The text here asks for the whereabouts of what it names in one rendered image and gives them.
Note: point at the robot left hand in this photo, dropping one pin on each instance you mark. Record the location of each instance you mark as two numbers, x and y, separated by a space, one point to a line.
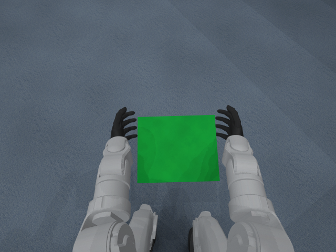
118 124

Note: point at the left robot forearm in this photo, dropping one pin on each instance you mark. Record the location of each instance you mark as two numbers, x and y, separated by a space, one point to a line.
111 198

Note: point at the robot thigh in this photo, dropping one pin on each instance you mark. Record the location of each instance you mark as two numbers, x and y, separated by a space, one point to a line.
208 234
143 225

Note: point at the robot left upper arm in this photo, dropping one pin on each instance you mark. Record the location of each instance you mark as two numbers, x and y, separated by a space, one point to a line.
115 236

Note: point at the right robot thigh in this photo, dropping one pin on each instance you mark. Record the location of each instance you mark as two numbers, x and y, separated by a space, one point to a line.
208 234

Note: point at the left robot thigh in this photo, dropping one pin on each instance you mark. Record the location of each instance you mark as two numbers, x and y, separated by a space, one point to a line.
143 225

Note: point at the robot right upper arm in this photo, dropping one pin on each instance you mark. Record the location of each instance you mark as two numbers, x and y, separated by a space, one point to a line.
248 236

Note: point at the right robot forearm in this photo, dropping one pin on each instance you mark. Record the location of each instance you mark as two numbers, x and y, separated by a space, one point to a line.
248 200

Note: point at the carton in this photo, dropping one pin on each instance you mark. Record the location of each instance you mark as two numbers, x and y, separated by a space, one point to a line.
177 149

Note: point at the robot right hand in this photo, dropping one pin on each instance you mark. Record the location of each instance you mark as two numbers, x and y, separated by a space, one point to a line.
235 127

